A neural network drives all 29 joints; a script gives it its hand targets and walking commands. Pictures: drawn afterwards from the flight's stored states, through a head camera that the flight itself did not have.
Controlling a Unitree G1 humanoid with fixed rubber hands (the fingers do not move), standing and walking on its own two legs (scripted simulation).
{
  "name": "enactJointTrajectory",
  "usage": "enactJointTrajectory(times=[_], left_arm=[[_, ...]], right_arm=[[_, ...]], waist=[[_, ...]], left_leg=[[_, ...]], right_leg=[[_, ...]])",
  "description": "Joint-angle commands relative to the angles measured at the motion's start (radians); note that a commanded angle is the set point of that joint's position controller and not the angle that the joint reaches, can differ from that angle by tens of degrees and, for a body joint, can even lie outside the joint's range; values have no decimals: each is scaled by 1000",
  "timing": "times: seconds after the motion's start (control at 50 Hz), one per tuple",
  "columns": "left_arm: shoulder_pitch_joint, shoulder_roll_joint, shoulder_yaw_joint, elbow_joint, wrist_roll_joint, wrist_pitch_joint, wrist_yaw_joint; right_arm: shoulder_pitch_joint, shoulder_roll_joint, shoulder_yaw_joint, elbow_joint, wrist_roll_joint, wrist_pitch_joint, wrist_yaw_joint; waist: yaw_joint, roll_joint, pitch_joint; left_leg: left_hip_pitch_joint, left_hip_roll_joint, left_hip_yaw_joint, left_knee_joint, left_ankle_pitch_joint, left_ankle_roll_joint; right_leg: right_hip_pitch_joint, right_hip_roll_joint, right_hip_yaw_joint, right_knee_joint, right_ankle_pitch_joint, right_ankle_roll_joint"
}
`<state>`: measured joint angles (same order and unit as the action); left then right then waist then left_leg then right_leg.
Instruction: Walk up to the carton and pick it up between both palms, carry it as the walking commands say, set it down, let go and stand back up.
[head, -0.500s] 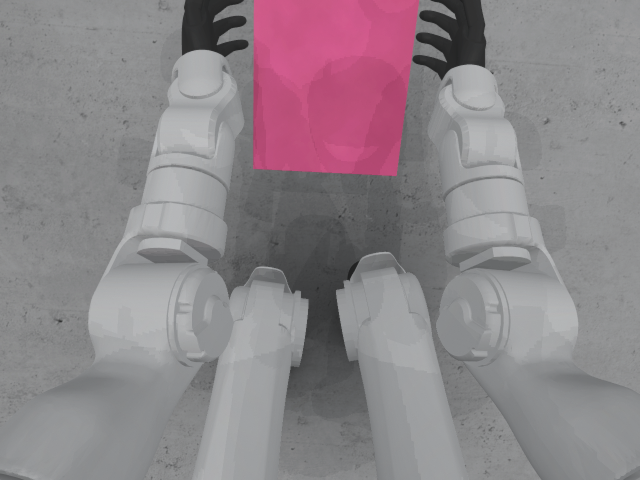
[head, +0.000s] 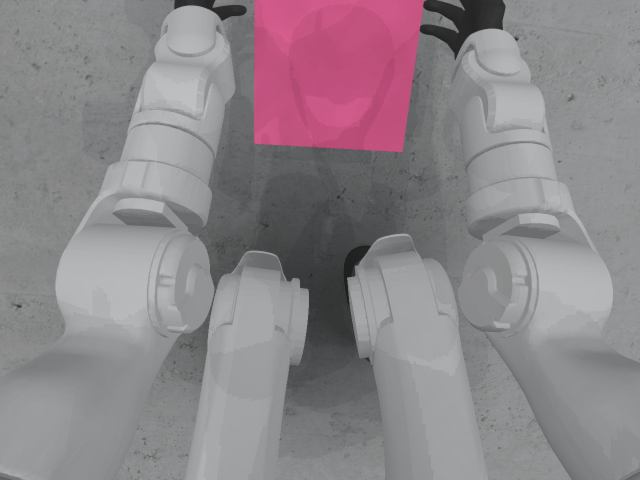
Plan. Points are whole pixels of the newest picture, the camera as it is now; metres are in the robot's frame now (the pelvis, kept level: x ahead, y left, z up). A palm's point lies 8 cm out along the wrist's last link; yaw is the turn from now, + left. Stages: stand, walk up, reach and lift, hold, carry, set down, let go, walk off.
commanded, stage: set down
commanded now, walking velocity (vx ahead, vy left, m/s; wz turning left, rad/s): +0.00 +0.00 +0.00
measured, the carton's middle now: (331, 39) +0.54 -0.06 -0.27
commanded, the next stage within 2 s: none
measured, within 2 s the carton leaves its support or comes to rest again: rests again in 1.38 s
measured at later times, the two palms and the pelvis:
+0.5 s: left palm (206, 22) +0.54 +0.07 -0.19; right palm (471, 42) +0.51 -0.20 -0.19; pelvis +0.00 +0.00 -0.02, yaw +1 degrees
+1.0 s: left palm (204, 21) +0.55 +0.07 -0.20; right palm (470, 39) +0.52 -0.20 -0.20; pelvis +0.00 +0.00 -0.03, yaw +1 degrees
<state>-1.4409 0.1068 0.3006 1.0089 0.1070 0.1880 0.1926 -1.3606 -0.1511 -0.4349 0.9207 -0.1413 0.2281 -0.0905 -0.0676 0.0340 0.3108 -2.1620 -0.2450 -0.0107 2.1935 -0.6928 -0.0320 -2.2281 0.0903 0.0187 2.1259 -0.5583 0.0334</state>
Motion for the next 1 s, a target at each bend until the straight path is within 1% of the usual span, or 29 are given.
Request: enactJointTrajectory(times=[0.0, 0.12, 0.22, 0.3, 0.48, 0.54, 0.66, 0.98], left_arm=[[-537, -892, -317, -27, -85, -25, -256], [-531, -887, -333, -28, -108, -35, -254], [-536, -874, -339, -28, -119, -36, -259], [-553, -854, -337, -30, -124, -36, -267], [-562, -800, -299, -6, -110, -34, -286], [-561, -788, -293, -2, -106, -34, -291], [-541, -771, -284, 14, -100, -32, -301], [-470, -727, -257, 58, -66, -24, -318]], right_arm=[[-613, 765, 330, -61, 90, -49, 262], [-633, 765, 362, -84, 120, -57, 274], [-637, 760, 374, -80, 135, -58, 276], [-634, 756, 361, -59, 138, -60, 276], [-633, 740, 324, -13, 132, -59, 281], [-629, 735, 318, -3, 135, -61, 282], [-601, 723, 297, 21, 128, -61, 288], [-534, 690, 254, 75, 106, -56, 309]], waist=[[-82, 78, -1041], [-76, 67, -1041], [-77, 60, -1011], [-80, 63, -972], [-69, 61, -868], [-65, 62, -843], [-68, 74, -790], [-60, 77, -671]], left_leg=[[320, 38, -13, -192, 416, 15], [339, 40, -22, -163, 468, 23], [321, 41, -20, -145, 451, 29], [301, 43, -15, -136, 421, 32], [248, 50, -8, -123, 356, 40], [241, 52, -7, -119, 352, 41], [233, 57, -11, -116, 347, 41], [226, 65, -25, -114, 338, 45]], right_leg=[[590, 39, -32, -61, 434, -52], [590, 35, -29, -28, 471, -54], [591, 33, -25, -16, 461, -56], [582, 31, -23, -13, 440, -60], [552, 28, -10, -11, 386, -66], [546, 27, -7, -10, 382, -67], [516, 24, -5, -9, 371, -69], [434, 18, -3, -3, 333, -68]])
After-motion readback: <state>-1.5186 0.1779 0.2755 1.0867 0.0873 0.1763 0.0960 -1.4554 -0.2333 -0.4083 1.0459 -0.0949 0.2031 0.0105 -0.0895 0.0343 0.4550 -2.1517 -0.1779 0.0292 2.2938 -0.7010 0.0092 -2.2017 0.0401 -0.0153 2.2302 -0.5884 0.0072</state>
